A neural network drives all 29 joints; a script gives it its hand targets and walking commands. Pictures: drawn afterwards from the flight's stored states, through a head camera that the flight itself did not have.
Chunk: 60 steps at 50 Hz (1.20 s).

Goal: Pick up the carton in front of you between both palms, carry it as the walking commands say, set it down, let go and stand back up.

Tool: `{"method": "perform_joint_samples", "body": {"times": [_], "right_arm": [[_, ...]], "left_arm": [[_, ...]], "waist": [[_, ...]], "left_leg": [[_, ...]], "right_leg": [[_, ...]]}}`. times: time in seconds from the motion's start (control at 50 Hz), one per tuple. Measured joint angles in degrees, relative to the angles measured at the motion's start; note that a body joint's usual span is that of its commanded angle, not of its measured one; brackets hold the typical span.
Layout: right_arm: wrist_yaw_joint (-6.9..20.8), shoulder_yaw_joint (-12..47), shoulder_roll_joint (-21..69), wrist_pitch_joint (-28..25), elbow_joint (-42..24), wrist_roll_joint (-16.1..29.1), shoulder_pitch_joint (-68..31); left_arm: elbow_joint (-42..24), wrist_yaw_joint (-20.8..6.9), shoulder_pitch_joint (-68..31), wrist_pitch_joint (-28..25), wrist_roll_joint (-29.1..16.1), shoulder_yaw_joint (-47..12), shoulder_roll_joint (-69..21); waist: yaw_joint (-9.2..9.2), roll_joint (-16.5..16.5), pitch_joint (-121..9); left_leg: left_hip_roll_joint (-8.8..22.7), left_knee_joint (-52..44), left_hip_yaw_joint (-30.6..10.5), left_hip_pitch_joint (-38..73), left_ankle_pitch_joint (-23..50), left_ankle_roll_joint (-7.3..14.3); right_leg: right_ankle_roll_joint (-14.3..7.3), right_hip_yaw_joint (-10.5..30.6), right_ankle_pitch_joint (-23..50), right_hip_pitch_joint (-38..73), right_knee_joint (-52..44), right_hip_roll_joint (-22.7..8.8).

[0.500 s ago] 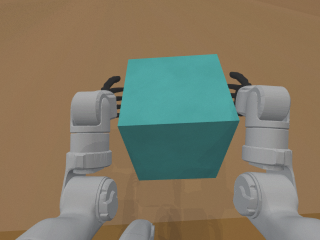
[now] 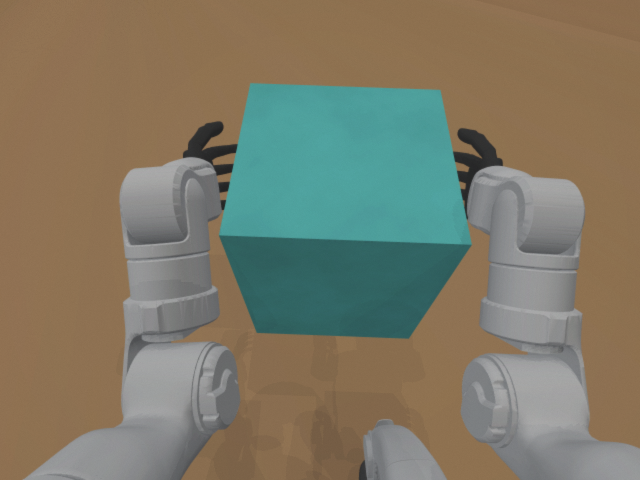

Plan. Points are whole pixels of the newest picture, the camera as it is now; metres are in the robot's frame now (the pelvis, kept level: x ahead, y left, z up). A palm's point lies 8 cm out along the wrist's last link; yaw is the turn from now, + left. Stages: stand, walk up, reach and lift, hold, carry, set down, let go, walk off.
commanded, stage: carry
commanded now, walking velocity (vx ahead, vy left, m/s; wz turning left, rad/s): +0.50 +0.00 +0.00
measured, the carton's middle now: (338, 225) +0.39 -0.03 +0.09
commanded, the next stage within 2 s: none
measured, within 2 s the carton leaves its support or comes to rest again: neither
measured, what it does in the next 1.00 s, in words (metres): walks ahead: right foot, then left foot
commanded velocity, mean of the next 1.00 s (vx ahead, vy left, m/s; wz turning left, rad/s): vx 0.50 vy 0.00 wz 0.00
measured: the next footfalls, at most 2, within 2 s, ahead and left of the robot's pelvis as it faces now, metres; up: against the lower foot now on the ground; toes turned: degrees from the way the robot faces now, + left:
right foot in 0.16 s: +0.28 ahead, -0.11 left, +0.00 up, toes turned -4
left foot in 0.62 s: +0.57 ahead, +0.10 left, +0.00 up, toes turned +10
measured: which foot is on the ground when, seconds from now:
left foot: down 0.00-0.18, up 0.20-0.60, down 0.62-1.00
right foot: up 0.00-0.14, down 0.16-0.64, up 0.66-1.00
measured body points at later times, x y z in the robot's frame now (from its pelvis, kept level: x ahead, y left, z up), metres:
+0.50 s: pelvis +0.31 -0.02 +0.01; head +0.34 -0.04 +0.46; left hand +0.65 +0.15 +0.10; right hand +0.68 -0.16 +0.09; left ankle +0.44 +0.12 -0.69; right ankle +0.24 -0.11 -0.74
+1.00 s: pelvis +0.65 +0.00 +0.01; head +0.60 +0.01 +0.46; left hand +0.92 +0.16 +0.10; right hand +0.92 -0.15 +0.11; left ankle +0.53 +0.09 -0.74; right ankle +0.81 -0.14 -0.70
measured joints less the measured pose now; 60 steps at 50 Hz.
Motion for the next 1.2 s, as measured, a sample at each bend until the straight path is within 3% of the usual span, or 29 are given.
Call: {"method": "perform_joint_samples", "body": {"times": [0.08,0.14,0.18,0.22,0.28,0.34,0.44,0.58,0.62,0.64,0.68,0.74,0.9,1.04,1.1,1.14,1.2], "right_arm": [[0.2,-0.58,0.09,-0.3,2.11,-0.52,-1.55],[0.73,-0.34,-0.36,-0.28,5.88,-1.35,-2.21],[1.31,-0.2,-1.54,-0.6,8.61,-1.48,-2.25],[1.89,-0.33,-2.23,-1.15,11.11,-1.5,-1.25],[2.03,0.14,-1.6,-1.28,13.02,-2.19,0.77],[2.04,0.65,-0.35,-1.87,12.15,-3.15,3.0],[2.12,0.85,2.21,-4.15,7.14,-4.36,8.88],[2.79,2.34,5.71,-6.83,-5.98,-4.38,20.87],[3.15,2.93,7.29,-7.83,-8.99,-4.7,23.95],[3.31,3.43,8.29,-8.7,-9.86,-5.26,25.44],[3.4,4.32,9.9,-9.28,-11.63,-6.24,28.71],[3.73,6.88,8.47,-8.51,-14.69,-5.74,33.92],[4.16,8.54,7.66,-7.2,-20.23,-4.56,38.38],[4.66,9.13,7.69,-5.26,-18.85,-5.57,37.94],[4.69,8.7,7.7,-4.55,-17.88,-6.11,37.3],[4.73,8.06,6.74,-4.68,-16.46,-6.02,37.16],[4.75,7.6,6.31,-4.87,-14.59,-5.92,37.53]], "left_arm": [[0.66,-0.08,-0.12,-0.19,0.21,0.4,0.09],[4.64,-0.27,-0.5,-0.61,0.23,0.3,0.57],[8.33,-0.37,-0.81,-1.91,0.64,-0.25,0.2],[11.11,-0.4,0.17,-3.0,1.28,-1.1,-0.55],[11.94,-0.45,3.84,-3.43,0.73,-2.08,-0.82],[10.44,-0.43,7.29,-4.31,-0.03,-2.43,-1.07],[6.37,-0.49,12.97,-7.16,0.1,-2.2,-2.96],[-5.79,-1.92,23.33,-9.29,0.94,-3.8,-6.8],[-9.93,-2.34,26.76,-9.41,1.21,-4.38,-7.29],[-11.27,-2.66,28.29,-9.63,1.12,-4.57,-7.08],[-13.22,-3.36,31.53,-9.72,1.09,-4.94,-7.13],[-15.65,-3.4,36.07,-9.63,2.16,-6.71,-8.92],[-21.33,-3.15,40.58,-8.07,2.74,-11.58,-7.8],[-20.9,-3.12,40.83,-5.97,2.84,-10.88,-7.75],[-19.07,-3.16,39.85,-5.72,2.73,-10.38,-7.85],[-15.62,-3.19,38.78,-6.91,2.94,-10.92,-8.04],[-12.64,-3.14,38.68,-7.68,3.15,-11.38,-8.06]], "waist": [[0.87,0.09,-2.46],[2.04,0.35,-4.72],[3.43,1.36,-5.69],[5.12,1.28,-5.7],[6.68,0.51,-5.09],[7.41,0.31,-4.06],[7.37,0.24,-3.56],[6.15,0.31,-4.6],[5.99,-0.58,-5.47],[5.6,-1.73,-5.54],[4.99,-1.42,-5.36],[4.7,-0.17,-5.15],[3.56,-0.2,-7.95],[4.13,0.05,-11.51],[4.18,1.09,-11.6],[5.16,2.99,-11.09],[6.03,1.84,-8.79]], "left_leg": [[0.19,-1.66,-0.36,5.25,-3.9,-1.47],[0.8,1.03,-0.72,8.87,-9.09,-2.82],[2.13,10.91,-1.47,7.13,-11.13,-3.24],[1.01,25.91,-4.33,1.36,-12.14,-3.06],[0.2,36.27,-4.93,-7.18,-9.91,-2.81],[1.4,32.52,-4.5,-13.41,-6.27,-3.73],[3.07,17.04,-3.14,-18.0,1.47,-5.17],[1.54,-4.66,2.3,-11.53,14.25,-3.56],[0.67,-7.08,4.5,-7.48,14.32,-1.9],[0.09,-4.69,5.33,-7.42,12.39,-0.46],[0.42,-2.7,5.65,-6.0,8.73,1.03],[1.07,-6.12,5.16,-0.89,7.21,0.38],[0.88,-15.21,3.83,12.74,3.5,-0.94],[1.08,-17.01,3.15,24.18,-4.52,-4.09],[2.72,-10.89,2.38,26.51,-11.39,-5.91],[5.7,5.3,1.35,20.76,-13.09,-5.67],[3.95,31.4,-3.58,5.94,-9.63,-4.19]], "right_leg": [[0.14,-1.71,8.56,1.64,-15.55,0.11],[-0.81,-4.67,14.44,7.78,-27.07,1.36],[-2.51,-5.92,17.66,9.57,-25.87,2.08],[-3.48,-5.92,13.03,10.52,-22.59,2.16],[-3.01,-5.15,10.28,14.53,-24.84,1.83],[-3.07,-4.81,9.63,18.95,-29.03,1.68],[-2.27,-4.49,8.03,26.64,-35.72,1.44],[0.58,-4.42,0.27,37.68,-38.12,0.86],[1.53,-4.58,-4.68,36.98,-29.66,-0.51],[1.71,-3.9,-3.95,34.0,-21.32,-1.84],[1.92,-1.15,-4.02,26.07,-3.66,-1.01],[1.71,-1.28,-0.75,16.49,5.77,-0.55],[3.27,-3.73,11.04,4.89,-13.35,-4.06],[1.72,-7.51,19.59,6.09,-25.52,-3.91],[0.1,-10.04,18.24,10.39,-28.43,-2.41],[-2.49,-11.36,16.85,10.1,-23.77,-1.34],[-2.8,-11.57,13.38,12.62,-24.34,-1.9]]}}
